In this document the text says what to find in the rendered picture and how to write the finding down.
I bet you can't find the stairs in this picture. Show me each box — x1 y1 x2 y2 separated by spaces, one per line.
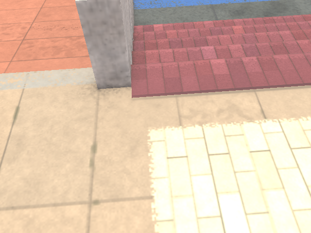
131 14 311 65

